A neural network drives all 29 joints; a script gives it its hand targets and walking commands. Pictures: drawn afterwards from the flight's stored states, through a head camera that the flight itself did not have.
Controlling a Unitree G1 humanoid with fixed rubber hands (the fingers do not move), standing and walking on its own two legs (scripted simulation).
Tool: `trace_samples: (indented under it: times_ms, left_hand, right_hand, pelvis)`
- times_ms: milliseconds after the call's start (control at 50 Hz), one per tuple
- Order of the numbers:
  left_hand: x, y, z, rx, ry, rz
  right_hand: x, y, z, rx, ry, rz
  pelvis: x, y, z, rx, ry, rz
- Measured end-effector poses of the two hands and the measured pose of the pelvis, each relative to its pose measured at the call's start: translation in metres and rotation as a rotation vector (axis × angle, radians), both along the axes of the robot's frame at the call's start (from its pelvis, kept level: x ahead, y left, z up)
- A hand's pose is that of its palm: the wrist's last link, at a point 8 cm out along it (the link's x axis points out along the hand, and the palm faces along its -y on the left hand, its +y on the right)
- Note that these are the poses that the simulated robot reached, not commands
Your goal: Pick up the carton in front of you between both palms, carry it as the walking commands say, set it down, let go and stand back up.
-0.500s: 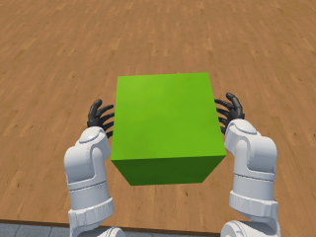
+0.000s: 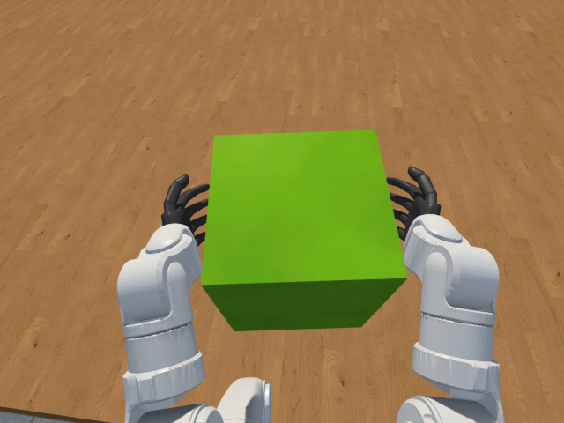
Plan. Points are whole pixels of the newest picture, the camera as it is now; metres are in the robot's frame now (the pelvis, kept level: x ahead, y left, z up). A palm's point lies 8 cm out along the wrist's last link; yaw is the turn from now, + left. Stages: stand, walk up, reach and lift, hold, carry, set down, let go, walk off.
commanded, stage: carry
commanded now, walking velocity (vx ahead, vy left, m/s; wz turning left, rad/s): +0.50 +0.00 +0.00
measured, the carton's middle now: (296, 242) +0.36 +0.02 +0.06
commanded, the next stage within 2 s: none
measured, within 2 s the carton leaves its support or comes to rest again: neither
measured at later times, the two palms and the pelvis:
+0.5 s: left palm (158, 84) +0.60 +0.25 +0.18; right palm (343, 88) +0.56 -0.05 +0.19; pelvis +0.25 +0.13 +0.08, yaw -1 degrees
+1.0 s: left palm out of the picture +0.87 +0.29 +0.29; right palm out of the picture +0.89 -0.02 +0.28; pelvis +0.53 +0.11 +0.13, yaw +0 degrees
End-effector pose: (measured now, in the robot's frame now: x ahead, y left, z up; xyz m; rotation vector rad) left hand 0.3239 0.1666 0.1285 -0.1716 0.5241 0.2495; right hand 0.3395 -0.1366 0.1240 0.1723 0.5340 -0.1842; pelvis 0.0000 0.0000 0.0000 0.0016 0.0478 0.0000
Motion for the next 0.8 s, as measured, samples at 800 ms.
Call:
trace_samples:
  times_ms: [800]
  left_hand:
    - [0.449,0.123,0.187,0.048,-0.095,-0.024]
  right_hand:
    - [0.419,0.114,0.197,-0.067,-0.105,-0.044]
  pelvis:
    - [0.424,0.132,0.143,-0.029,0.041,0.002]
